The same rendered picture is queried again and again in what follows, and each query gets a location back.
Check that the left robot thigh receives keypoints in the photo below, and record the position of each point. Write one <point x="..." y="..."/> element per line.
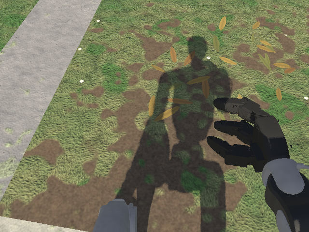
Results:
<point x="116" y="216"/>

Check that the right robot hand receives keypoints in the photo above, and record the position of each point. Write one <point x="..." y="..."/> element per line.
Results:
<point x="266" y="140"/>

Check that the robot right forearm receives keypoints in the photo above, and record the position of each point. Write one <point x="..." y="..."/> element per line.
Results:
<point x="287" y="194"/>

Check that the robot left shin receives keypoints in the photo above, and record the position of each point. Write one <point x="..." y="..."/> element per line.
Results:
<point x="117" y="199"/>

